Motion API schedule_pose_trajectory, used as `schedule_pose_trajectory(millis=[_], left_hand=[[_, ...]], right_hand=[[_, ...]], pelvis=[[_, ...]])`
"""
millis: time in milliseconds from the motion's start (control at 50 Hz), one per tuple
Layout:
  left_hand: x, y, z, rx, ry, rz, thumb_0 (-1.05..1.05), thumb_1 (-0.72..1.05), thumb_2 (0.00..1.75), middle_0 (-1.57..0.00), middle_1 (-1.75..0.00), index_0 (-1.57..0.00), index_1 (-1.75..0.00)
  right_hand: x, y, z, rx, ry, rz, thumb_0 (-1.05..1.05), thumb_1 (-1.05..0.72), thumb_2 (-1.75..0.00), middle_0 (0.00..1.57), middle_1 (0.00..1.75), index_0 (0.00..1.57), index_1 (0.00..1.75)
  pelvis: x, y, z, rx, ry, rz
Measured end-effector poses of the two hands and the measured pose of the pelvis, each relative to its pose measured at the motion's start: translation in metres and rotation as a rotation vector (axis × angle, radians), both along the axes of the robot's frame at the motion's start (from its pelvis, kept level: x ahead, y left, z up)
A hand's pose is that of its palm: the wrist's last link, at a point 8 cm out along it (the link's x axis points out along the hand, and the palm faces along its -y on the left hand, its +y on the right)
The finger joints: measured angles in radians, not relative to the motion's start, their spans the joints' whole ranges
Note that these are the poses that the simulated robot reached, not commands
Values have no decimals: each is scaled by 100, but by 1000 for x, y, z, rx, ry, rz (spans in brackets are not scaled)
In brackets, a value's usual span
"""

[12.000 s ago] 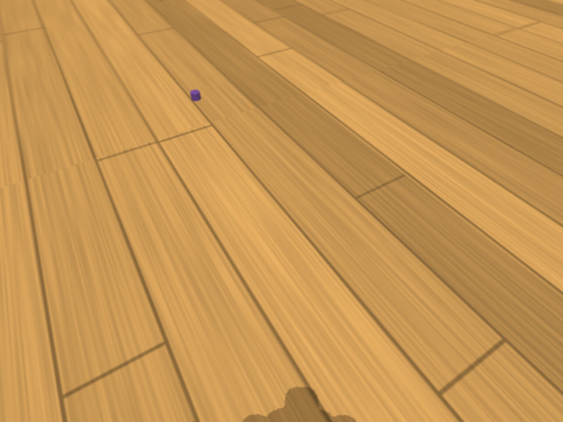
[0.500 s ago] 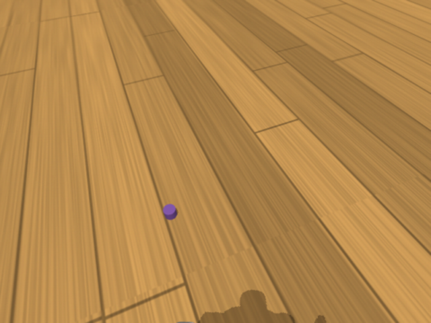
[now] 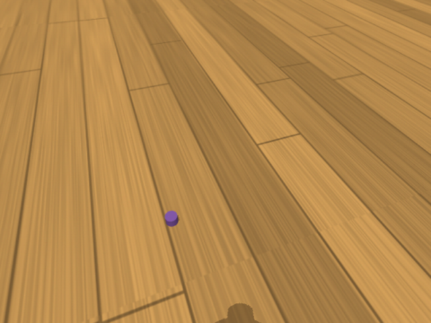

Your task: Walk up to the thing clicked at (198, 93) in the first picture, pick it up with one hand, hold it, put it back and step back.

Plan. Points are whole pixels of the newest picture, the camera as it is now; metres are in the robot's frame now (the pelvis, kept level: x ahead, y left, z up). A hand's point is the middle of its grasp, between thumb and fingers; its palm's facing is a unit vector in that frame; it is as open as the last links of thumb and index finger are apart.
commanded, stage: walk up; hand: left
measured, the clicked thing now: (171, 218) +0.77 +0.26 -0.74
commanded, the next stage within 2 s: stand in 0.34 s
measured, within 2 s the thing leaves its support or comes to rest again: neither
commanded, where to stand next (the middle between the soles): +0.40 +0.02 m, yaw +0 degrees
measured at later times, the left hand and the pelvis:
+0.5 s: hand out of the picture +0.08 +0.24 -0.14, palm faces +0.01 -0.94 -0.35, open 7.3 cm; pelvis +0.00 -0.01 +0.01, yaw +0 degrees
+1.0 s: hand out of the picture +0.05 +0.23 -0.14, palm faces -0.04 -0.94 -0.34, open 7.3 cm; pelvis -0.02 -0.03 +0.01, yaw -1 degrees
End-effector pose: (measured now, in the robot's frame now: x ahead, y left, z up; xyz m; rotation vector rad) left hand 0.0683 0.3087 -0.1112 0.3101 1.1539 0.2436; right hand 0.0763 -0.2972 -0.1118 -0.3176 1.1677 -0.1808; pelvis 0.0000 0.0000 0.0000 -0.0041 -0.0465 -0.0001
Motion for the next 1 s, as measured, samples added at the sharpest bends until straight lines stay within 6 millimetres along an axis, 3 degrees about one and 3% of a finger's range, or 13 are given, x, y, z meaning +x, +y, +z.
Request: schedule_pose_trajectory(millis=[200, 340, 440, 720, 1000], left_hand=[[19, -4, 2, -2, -8, -6, 1, 91, 90, -21, -30, -21, -30], [18, -9, 5, 1, -7, 0, 0, 91, 90, -21, -30, -21, -30], [11, -15, 6, -6, 30, 1, 0, 91, 90, -21, -30, -21, -30], [-6, -35, 6, -26, 62, -27, 0, 91, 90, -21, -30, -21, -30], [-21, -36, 4, -19, 110, -36, 0, 91, 90, -21, -30, -21, -30]], right_hand=[[28, 3, 6, 2, -27, 4, 1, -90, -90, 20, 30, 21, 30], [41, 2, 6, 13, -47, 15, 1, -90, -90, 20, 30, 21, 30], [39, 0, 8, 19, -47, 13, 1, -90, -90, 20, 30, 21, 30], [-7, -19, 6, 9, 19, -27, 1, -90, -90, 20, 30, 21, 30], [-56, -29, 0, 4, 138, -63, 1, -90, -90, 20, 30, 21, 30]], pelvis=[[4, -3, 4, -3, 2, 6], [5, -7, 5, -1, -5, 11], [3, -10, 9, 3, -7, 4], [-14, -21, 13, 3, -13, -6], [-17, -26, 13, 0, 11, -9]])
